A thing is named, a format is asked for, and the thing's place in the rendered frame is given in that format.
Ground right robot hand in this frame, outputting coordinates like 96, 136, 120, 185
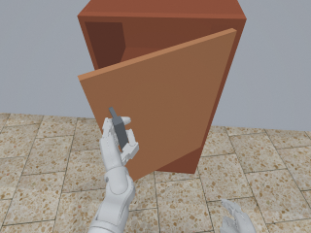
220, 198, 257, 233

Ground handle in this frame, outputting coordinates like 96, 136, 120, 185
108, 107, 129, 151

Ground robot left forearm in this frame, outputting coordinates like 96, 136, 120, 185
87, 166, 136, 233

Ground left robot hand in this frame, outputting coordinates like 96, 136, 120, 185
99, 116, 139, 172

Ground cupboard door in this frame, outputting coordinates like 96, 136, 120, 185
78, 28, 237, 182

